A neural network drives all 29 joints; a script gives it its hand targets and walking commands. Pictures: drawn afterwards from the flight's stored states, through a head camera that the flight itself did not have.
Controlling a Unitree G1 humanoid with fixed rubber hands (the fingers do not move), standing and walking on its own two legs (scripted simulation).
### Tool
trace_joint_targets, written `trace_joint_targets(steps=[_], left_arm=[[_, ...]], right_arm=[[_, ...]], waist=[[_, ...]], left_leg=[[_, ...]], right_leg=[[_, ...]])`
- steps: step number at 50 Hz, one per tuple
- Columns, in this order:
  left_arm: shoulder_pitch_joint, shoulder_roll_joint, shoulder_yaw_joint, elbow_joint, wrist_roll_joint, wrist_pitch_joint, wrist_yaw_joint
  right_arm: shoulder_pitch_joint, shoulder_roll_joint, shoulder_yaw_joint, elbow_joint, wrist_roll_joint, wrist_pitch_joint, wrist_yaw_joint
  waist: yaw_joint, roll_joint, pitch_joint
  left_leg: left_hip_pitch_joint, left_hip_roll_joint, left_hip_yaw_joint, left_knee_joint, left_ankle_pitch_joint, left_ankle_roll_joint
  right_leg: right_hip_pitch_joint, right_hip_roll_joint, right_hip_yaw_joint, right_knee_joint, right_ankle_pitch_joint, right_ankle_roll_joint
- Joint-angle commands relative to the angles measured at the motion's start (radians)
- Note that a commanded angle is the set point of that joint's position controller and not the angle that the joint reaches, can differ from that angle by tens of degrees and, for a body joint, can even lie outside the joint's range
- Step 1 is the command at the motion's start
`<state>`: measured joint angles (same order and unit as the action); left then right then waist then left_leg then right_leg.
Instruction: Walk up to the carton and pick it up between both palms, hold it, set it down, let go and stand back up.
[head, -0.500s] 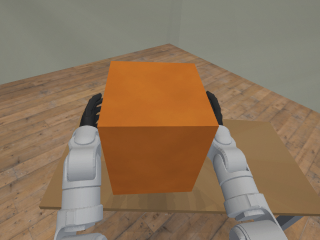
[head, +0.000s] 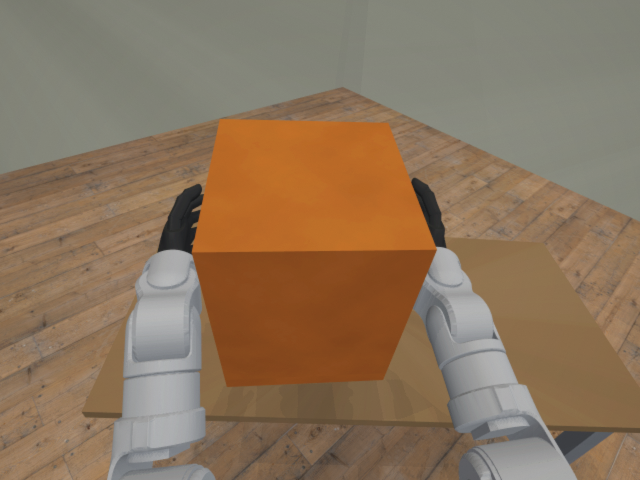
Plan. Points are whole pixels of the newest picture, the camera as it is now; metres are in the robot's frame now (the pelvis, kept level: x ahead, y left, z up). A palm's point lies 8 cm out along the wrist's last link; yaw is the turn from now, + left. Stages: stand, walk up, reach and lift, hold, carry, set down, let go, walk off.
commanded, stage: hold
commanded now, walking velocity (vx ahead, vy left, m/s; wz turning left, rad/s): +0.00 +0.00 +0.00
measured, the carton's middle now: (306, 257) +0.36 +0.01 +0.15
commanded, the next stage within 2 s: none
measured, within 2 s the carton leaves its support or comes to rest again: neither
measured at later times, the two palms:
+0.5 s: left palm (180, 252) +0.35 +0.16 +0.16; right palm (425, 247) +0.35 -0.13 +0.17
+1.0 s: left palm (178, 253) +0.35 +0.16 +0.16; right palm (424, 244) +0.35 -0.13 +0.17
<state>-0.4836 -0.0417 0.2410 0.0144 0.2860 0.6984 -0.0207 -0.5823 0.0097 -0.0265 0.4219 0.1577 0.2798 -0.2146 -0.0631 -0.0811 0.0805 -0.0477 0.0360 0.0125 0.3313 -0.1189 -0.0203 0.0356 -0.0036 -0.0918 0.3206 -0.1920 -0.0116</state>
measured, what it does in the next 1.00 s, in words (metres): stands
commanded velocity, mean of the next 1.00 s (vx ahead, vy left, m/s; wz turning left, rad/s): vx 0.00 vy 0.00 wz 0.00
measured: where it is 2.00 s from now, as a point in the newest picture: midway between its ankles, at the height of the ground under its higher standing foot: outside the picture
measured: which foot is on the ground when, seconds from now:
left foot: down 0.00-1.00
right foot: down 0.00-1.00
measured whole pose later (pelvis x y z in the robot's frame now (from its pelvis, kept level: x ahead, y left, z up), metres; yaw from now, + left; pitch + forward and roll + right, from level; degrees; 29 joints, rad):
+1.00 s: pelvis +0.00 +0.00 +0.00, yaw +0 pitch -9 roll +0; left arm -0.48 -0.04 0.23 0.00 0.29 0.70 -0.02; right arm -0.58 0.01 -0.03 0.42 0.16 0.27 -0.21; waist -0.06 -0.09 0.09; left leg -0.05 0.04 0.01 0.34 -0.12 -0.02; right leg 0.03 0.00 -0.09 0.33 -0.19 -0.01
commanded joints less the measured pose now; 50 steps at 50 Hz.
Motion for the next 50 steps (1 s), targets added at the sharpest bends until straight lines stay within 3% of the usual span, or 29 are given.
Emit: trace_joint_targets(steps=[1,3,4,8,12,14,15,18,19,20,25,26,27,28,29,32,34,35,37,38,40,43,44,46,47,49,50], left_arm=[[-0.619,-0.45,-0.486,-0.126,-0.108,-0.049,-0.155],[-0.652,-0.461,-0.484,-0.125,-0.115,-0.046,-0.157],[-0.664,-0.467,-0.502,-0.166,-0.132,-0.057,-0.16],[-0.668,-0.459,-0.504,-0.155,-0.125,-0.06,-0.154],[-0.658,-0.475,-0.523,-0.173,-0.137,-0.062,-0.143],[-0.705,-0.487,-0.544,-0.159,-0.15,-0.063,-0.137],[-0.729,-0.486,-0.55,-0.187,-0.161,-0.072,-0.135],[-0.693,-0.482,-0.535,-0.181,-0.148,-0.07,-0.129],[-0.705,-0.481,-0.522,-0.161,-0.135,-0.069,-0.129],[-0.704,-0.47,-0.502,-0.122,-0.135,-0.064,-0.136],[-0.679,-0.48,-0.511,-0.142,-0.136,-0.066,-0.138],[-0.677,-0.476,-0.484,-0.105,-0.12,-0.06,-0.138],[-0.666,-0.471,-0.479,-0.121,-0.116,-0.06,-0.143],[-0.659,-0.472,-0.484,-0.105,-0.11,-0.055,-0.147],[-0.67,-0.486,-0.512,-0.148,-0.135,-0.06,-0.146],[-0.658,-0.473,-0.519,-0.172,-0.141,-0.065,-0.141],[-0.677,-0.473,-0.531,-0.174,-0.142,-0.069,-0.143],[-0.65,-0.474,-0.515,-0.168,-0.125,-0.065,-0.139],[-0.697,-0.46,-0.503,-0.139,-0.123,-0.061,-0.142],[-0.707,-0.465,-0.516,-0.156,-0.13,-0.063,-0.14],[-0.691,-0.48,-0.488,-0.122,-0.12,-0.055,-0.14],[-0.7,-0.496,-0.535,-0.173,-0.154,-0.073,-0.13],[-0.67,-0.491,-0.522,-0.136,-0.146,-0.065,-0.133],[-0.692,-0.491,-0.555,-0.217,-0.169,-0.078,-0.127],[-0.692,-0.485,-0.539,-0.167,-0.146,-0.07,-0.125],[-0.685,-0.482,-0.542,-0.183,-0.153,-0.07,-0.126],[-0.628,-0.46,-0.506,-0.151,-0.131,-0.058,-0.133]], right_arm=[[-0.678,0.465,0.386,-0.278,0.046,-0.049,0.104],[-0.718,0.468,0.382,-0.284,0.054,-0.055,0.11],[-0.71,0.479,0.384,-0.312,0.056,-0.063,0.112],[-0.743,0.491,0.42,-0.34,0.067,-0.07,0.108],[-0.754,0.477,0.428,-0.354,0.079,-0.076,0.111],[-0.765,0.478,0.4,-0.341,0.058,-0.076,0.112],[-0.786,0.496,0.416,-0.369,0.062,-0.083,0.114],[-0.724,0.49,0.404,-0.311,0.055,-0.074,0.119],[-0.699,0.472,0.364,-0.249,0.033,-0.068,0.123],[-0.728,0.47,0.361,-0.26,0.025,-0.069,0.125],[-0.748,0.482,0.386,-0.312,0.043,-0.082,0.122],[-0.753,0.47,0.38,-0.258,0.038,-0.069,0.123],[-0.767,0.483,0.391,-0.313,0.044,-0.075,0.118],[-0.757,0.481,0.398,-0.305,0.042,-0.069,0.116],[-0.725,0.481,0.389,-0.304,0.044,-0.074,0.114],[-0.709,0.48,0.419,-0.329,0.071,-0.076,0.11],[-0.695,0.491,0.408,-0.319,0.056,-0.067,0.106],[-0.704,0.47,0.41,-0.306,0.076,-0.065,0.112],[-0.718,0.478,0.385,-0.267,0.049,-0.059,0.117],[-0.728,0.477,0.393,-0.293,0.048,-0.067,0.122],[-0.79,0.482,0.38,-0.308,0.061,-0.073,0.124],[-0.759,0.499,0.398,-0.339,0.054,-0.083,0.125],[-0.782,0.492,0.41,-0.349,0.053,-0.08,0.121],[-0.741,0.499,0.428,-0.365,0.069,-0.086,0.111],[-0.772,0.481,0.426,-0.34,0.064,-0.076,0.115],[-0.751,0.485,0.416,-0.353,0.072,-0.076,0.113],[-0.684,0.468,0.408,-0.299,0.062,-0.058,0.11]], waist=[[-0.023,0.111,-0.37],[-0.021,0.108,-0.381],[-0.024,0.112,-0.425],[-0.01,0.116,-0.43],[-0.003,0.132,-0.446],[-0.023,0.138,-0.417],[-0.015,0.126,-0.476],[-0.014,0.135,-0.454],[-0.029,0.15,-0.408],[-0.02,0.12,-0.395],[-0.011,0.117,-0.468],[-0.011,0.108,-0.399],[-0.006,0.102,-0.448],[-0.007,0.096,-0.407],[-0.028,0.109,-0.449],[-0.016,0.124,-0.462],[-0.031,0.12,-0.438],[-0.009,0.134,-0.429],[-0.016,0.117,-0.37],[-0.02,0.12,-0.394],[0.005,0.108,-0.388],[-0.009,0.111,-0.464],[-0.003,0.111,-0.449],[-0.02,0.131,-0.52],[-0.012,0.135,-0.466],[-0.016,0.129,-0.493],[-0.013,0.116,-0.424]], left_leg=[[0.207,-0.073,0.028,-0.023,0.143,0.016],[0.218,-0.065,0.03,-0.029,0.125,0.017],[0.215,-0.067,0.028,-0.021,0.151,0.01],[0.215,-0.076,0.028,-0.011,0.183,0.013],[0.236,-0.066,0.021,-0.008,0.192,0.007],[0.22,-0.063,0.022,-0.018,0.144,0.002],[0.239,-0.063,0.023,-0.011,0.152,0.011],[0.24,-0.059,0.029,-0.016,0.131,0.006],[0.232,-0.054,0.026,-0.027,0.1,0.004],[0.218,-0.057,0.031,-0.036,0.08,0.013],[0.246,-0.06,0.027,-0.011,0.159,0.01],[0.217,-0.061,0.03,-0.032,0.124,0.017],[0.214,-0.064,0.028,-0.021,0.144,0.027],[0.209,-0.065,0.026,-0.028,0.134,0.023],[0.221,-0.065,0.026,-0.015,0.174,0.011],[0.253,-0.066,0.023,0.004,0.224,0.006],[0.247,-0.066,0.024,-0.002,0.192,0.005],[0.236,-0.064,0.019,-0.009,0.198,0.003],[0.193,-0.064,0.027,-0.032,0.095,0.012],[0.213,-0.062,0.027,-0.026,0.118,0.008],[0.195,-0.06,0.032,-0.041,0.068,0.021],[0.235,-0.054,0.021,-0.014,0.167,0.007],[0.239,-0.062,0.025,-0.015,0.164,0.012],[0.264,-0.062,0.022,0.015,0.243,0.0],[0.24,-0.069,0.02,-0.001,0.186,0.006],[0.259,-0.059,0.017,0.005,0.195,0.007],[0.246,-0.06,0.021,-0.006,0.177,0.012]], right_leg=[[-0.008,0.027,0.0,-0.057,0.23,0.069],[-0.035,0.028,-0.004,-0.063,0.182,0.063],[-0.005,0.032,-0.011,-0.053,0.195,0.06],[0.004,0.024,-0.002,-0.043,0.275,0.076],[-0.014,0.04,-0.013,-0.051,0.217,0.065],[-0.05,0.036,-0.012,-0.056,0.158,0.06],[-0.047,0.037,-0.013,-0.056,0.159,0.061],[-0.051,0.034,-0.011,-0.057,0.152,0.058],[-0.068,0.03,-0.01,-0.061,0.119,0.051],[-0.076,0.024,-0.007,-0.068,0.101,0.056],[-0.028,0.031,-0.01,-0.056,0.182,0.059],[-0.04,0.023,-0.008,-0.063,0.168,0.068],[-0.003,0.027,-0.004,-0.055,0.191,0.066],[-0.015,0.028,-0.005,-0.058,0.195,0.067],[-0.001,0.032,-0.009,-0.048,0.227,0.067],[-0.013,0.036,-0.004,-0.047,0.267,0.07],[-0.019,0.029,-0.004,-0.047,0.253,0.07],[-0.023,0.04,-0.01,-0.046,0.224,0.065],[-0.047,0.03,-0.009,-0.06,0.111,0.065],[-0.049,0.031,-0.013,-0.055,0.136,0.065],[-0.067,0.032,-0.009,-0.067,0.076,0.059],[-0.034,0.036,-0.01,-0.048,0.177,0.061],[-0.044,0.035,-0.009,-0.058,0.182,0.062],[-0.006,0.035,-0.007,-0.036,0.281,0.07],[-0.032,0.034,-0.009,-0.05,0.226,0.068],[-0.031,0.037,-0.007,-0.047,0.226,0.067],[-0.029,0.032,-0.001,-0.053,0.22,0.065]])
